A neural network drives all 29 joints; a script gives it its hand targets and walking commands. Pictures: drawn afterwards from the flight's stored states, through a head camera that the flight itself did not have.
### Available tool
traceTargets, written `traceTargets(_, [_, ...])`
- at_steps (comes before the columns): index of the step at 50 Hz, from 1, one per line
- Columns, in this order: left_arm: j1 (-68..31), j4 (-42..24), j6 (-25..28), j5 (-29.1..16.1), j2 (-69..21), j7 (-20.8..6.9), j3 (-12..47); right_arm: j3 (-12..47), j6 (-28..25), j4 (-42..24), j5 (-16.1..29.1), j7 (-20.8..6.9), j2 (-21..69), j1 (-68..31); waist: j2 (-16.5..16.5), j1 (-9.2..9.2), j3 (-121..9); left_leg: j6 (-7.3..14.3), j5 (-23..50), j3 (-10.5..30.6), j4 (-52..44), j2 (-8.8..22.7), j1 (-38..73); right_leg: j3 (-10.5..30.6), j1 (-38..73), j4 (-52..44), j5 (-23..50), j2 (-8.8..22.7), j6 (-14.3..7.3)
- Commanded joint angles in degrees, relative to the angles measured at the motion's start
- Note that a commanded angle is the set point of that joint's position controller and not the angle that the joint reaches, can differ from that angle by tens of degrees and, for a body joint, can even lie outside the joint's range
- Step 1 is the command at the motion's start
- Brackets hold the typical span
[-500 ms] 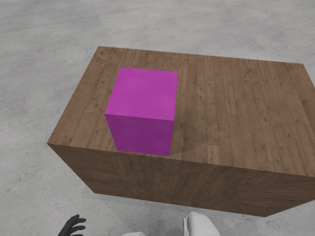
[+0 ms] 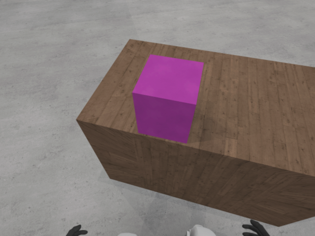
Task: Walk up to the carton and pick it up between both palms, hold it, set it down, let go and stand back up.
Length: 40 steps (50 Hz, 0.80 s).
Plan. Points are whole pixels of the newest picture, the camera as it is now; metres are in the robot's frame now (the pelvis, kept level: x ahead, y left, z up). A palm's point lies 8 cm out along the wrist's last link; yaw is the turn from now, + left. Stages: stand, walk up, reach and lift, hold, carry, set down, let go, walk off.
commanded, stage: walk up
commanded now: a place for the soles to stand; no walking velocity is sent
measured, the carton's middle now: (168, 100) +0.52 +0.01 -0.01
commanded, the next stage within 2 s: none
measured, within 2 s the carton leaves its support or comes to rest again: neither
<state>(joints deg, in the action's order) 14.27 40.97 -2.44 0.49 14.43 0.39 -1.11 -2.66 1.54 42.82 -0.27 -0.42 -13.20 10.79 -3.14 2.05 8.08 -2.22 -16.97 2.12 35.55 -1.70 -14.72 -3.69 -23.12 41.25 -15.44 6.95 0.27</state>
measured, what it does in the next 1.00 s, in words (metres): steps to the left: left foot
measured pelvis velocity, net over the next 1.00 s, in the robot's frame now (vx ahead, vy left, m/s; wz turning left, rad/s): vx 0.04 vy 0.11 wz -0.08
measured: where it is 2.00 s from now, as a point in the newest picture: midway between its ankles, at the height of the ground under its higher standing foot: outside the picture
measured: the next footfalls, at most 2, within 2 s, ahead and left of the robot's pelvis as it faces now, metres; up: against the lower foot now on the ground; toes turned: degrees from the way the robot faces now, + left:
left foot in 0.94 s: +0.14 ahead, +0.22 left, +0.00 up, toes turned -13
right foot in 1.46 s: +0.06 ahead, -0.03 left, +0.00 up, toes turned -13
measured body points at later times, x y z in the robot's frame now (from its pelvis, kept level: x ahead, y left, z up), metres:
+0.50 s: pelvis +0.01 +0.00 +0.01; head +0.02 +0.00 +0.46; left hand +0.05 +0.26 -0.12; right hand +0.10 -0.25 -0.11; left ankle +0.01 +0.15 -0.72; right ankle +0.04 -0.14 -0.72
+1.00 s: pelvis +0.04 +0.11 -0.02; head +0.08 +0.11 +0.43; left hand +0.06 +0.40 -0.15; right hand +0.15 -0.16 -0.13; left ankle +0.12 +0.23 -0.72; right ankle +0.04 -0.11 -0.71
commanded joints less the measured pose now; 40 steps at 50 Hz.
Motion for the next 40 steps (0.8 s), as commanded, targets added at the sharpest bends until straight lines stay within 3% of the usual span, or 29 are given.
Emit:
traceTargets(1, [4.17,-5.40,-0.24,1.15,8.28,-1.13,-3.40,-4.31,-2.41,-5.23,-0.88,2.12,-14.87,-0.85,12.39,-0.91,-4.16,14.54,-34.78,26.37,-22.31,18.85,-15.55,6.05,2.19,9.47,-11.89,-1.23,-0.04])
traceTargets(3, [6.85,-3.06,1.00,-0.18,8.05,-1.77,-3.11,-2.56,-2.72,-6.68,-1.72,2.20,-10.99,-2.23,12.63,-0.30,-2.56,10.41,-20.66,15.71,-19.22,13.17,-9.18,4.73,0.03,1.44,-9.74,-2.38,-0.32])
traceTargets(4, [7.78,-2.56,1.77,-0.17,7.32,-1.90,-2.95,-2.54,-2.89,-7.05,-1.58,2.08,-10.98,-2.21,13.65,-0.02,-2.97,9.48,-14.91,13.69,-17.56,12.37,-8.35,3.59,1.72,-2.24,-6.73,-2.72,-0.38])
traceTargets(6, [10.84,-1.54,3.08,-0.19,6.58,-1.74,-2.91,-2.59,-2.33,-6.72,-1.20,1.10,-11.26,-3.02,15.03,1.05,-3.90,7.34,-13.42,9.25,-13.51,9.83,-10.19,1.36,8.49,-10.31,-0.76,-3.91,-0.56])
traceTargets(7, [10.55,-1.57,3.66,0.02,7.23,-1.39,-3.08,-2.17,-1.92,-6.33,-0.81,0.54,-10.24,-1.64,14.01,0.33,-3.63,6.06,-11.33,7.05,-10.39,8.37,-10.77,2.42,10.55,-13.59,1.84,-4.02,-0.57])
traceTargets(8, [9.77,-1.75,3.99,0.58,9.24,-1.08,-3.50,-1.49,-1.85,-6.48,-0.49,0.15,-8.32,0.82,10.56,-0.52,-3.87,4.68,-9.89,5.29,-7.11,7.31,-11.98,6.89,11.57,-15.03,2.50,-1.67,-1.53])
traceTargets(9, [7.40,-2.41,4.14,0.31,11.85,-0.89,-3.85,-0.83,-1.89,-6.66,0.35,-0.09,-6.42,3.38,5.14,-2.19,-4.19,2.78,-9.69,2.27,-4.47,3.99,-9.91,14.36,7.54,-18.50,-2.67,2.01,-3.31])
traceTargets(10, [4.75,-2.26,3.68,-0.72,13.46,-0.95,-3.90,-0.79,-1.95,-6.09,0.41,0.12,-5.58,5.28,2.71,-3.56,-2.22,2.68,-7.39,0.87,-4.36,3.31,-2.33,15.92,-2.10,-20.85,-11.98,3.06,-4.95])
traceTargets(11, [3.55,-1.95,3.25,-1.04,12.79,-1.11,-3.37,-0.94,-2.04,-5.40,0.00,0.21,-6.05,6.35,2.26,-4.21,-0.46,3.10,-6.39,1.63,-5.80,4.04,1.70,14.85,-7.02,-22.33,-16.33,2.21,-4.29])
traceTargets(12, [4.65,-1.93,3.02,-1.16,11.14,-1.27,-2.84,-1.14,-2.29,-5.52,-0.18,0.28,-7.31,5.76,2.22,-3.40,0.25,3.69,-5.64,3.31,-7.38,4.96,2.08,11.52,-6.73,-21.46,-14.47,-0.14,-2.80])
traceTargets(14, [7.88,-1.79,3.09,-0.70,10.11,-1.10,-2.66,-1.54,-2.67,-5.52,-0.18,0.30,-9.86,5.52,1.75,-1.99,-2.58,4.35,-5.70,5.44,-8.63,6.23,-1.44,8.31,0.13,-18.64,-9.67,-2.33,-1.96])
traceTargets(15, [8.58,-1.68,3.18,-0.42,10.51,-1.08,-2.79,-1.41,-2.87,-5.54,-0.21,0.36,-9.59,5.81,0.17,-1.94,-4.20,4.32,-4.91,5.45,-9.11,6.38,-1.84,8.46,2.72,-17.71,-7.48,-2.32,-2.05])
traceTargets(19, [9.60,-1.68,3.28,-0.54,9.85,-1.30,-2.62,-0.87,-2.90,-6.17,-0.33,0.79,-9.44,5.52,0.20,-1.26,-7.53,3.57,-3.34,3.55,-8.79,5.71,-0.42,8.67,5.55,-17.06,-5.12,-1.82,-2.72])
traceTargets(25, [8.85,-2.43,3.25,-0.49,9.44,-1.20,-2.34,-0.35,-3.00,-6.46,-0.32,0.85,-9.58,5.50,2.51,-0.81,-7.85,3.52,4.31,2.37,-8.64,6.31,-0.60,7.57,7.82,-14.15,5.19,-1.60,-2.86])
traceTargets(30, [8.10,-2.38,3.02,-0.56,9.61,-1.02,-2.15,-0.13,-2.84,-6.60,-0.18,0.85,-9.83,6.03,4.09,-0.78,-7.66,3.47,7.03,1.86,-8.72,6.69,-0.43,7.21,8.94,-12.94,9.49,-1.73,-2.59])
traceTargets(31, [17.76,-1.36,3.69,1.48,11.68,0.63,-4.18,-1.58,-1.55,-8.00,-3.23,-0.26,-12.81,1.69,7.49,1.35,-7.05,3.61,-2.41,-3.57,2.72,3.64,-7.30,17.28,14.24,-16.03,-0.59,3.26,-5.71])
traceTargets(32, [21.18,0.09,3.71,2.15,16.46,1.70,-5.69,-1.11,-0.72,-9.13,-4.33,-0.74,-10.14,1.03,1.36,2.44,-5.70,2.24,-9.87,-5.48,10.26,1.94,-17.13,28.77,19.31,-20.63,-7.57,10.50,-10.02])
traceTargets(33, [21.61,0.21,3.48,2.88,17.99,2.69,-6.49,-0.97,0.10,-9.49,-4.59,-0.86,-8.79,1.58,-0.89,3.02,-2.57,1.66,-18.41,-3.74,17.00,3.12,-24.15,36.78,20.09,-23.85,-11.29,16.18,-14.06])
traceTargets(34, [21.42,0.39,3.42,3.53,18.10,3.40,-6.66,-1.08,0.70,-9.46,-4.81,-0.80,-8.40,2.00,0.09,2.85,-0.52,1.64,-18.29,-0.98,20.62,5.32,-26.74,40.26,18.90,-24.86,-12.57,18.84,-15.95])
traceTargets(36, [18.00,-0.56,3.71,4.05,16.94,3.88,-6.15,-1.16,0.49,-10.91,-4.30,-1.22,-7.85,1.36,-1.69,1.93,0.97,1.99,-15.15,1.06,22.32,7.53,-26.39,36.09,15.33,-24.12,-7.67,17.60,-16.32])
traceTargets(38, [13.45,-0.99,4.19,4.06,15.45,3.80,-5.82,-1.52,0.09,-11.77,-3.63,-1.88,-7.07,1.89,-6.19,-0.01,-0.48,2.04,-12.23,1.97,20.00,8.96,-22.16,28.03,12.28,-22.16,-2.88,13.67,-13.81])
traceTargets(40, [11.30,-1.33,4.28,3.85,14.64,3.84,-5.81,-1.92,0.50,-12.58,-3.62,-2.59,-7.15,1.49,-8.53,-0.53,-1.34,1.92,-9.86,0.91,18.28,8.54,-18.71,24.23,9.64,-21.48,-3.29,11.21,-12.57])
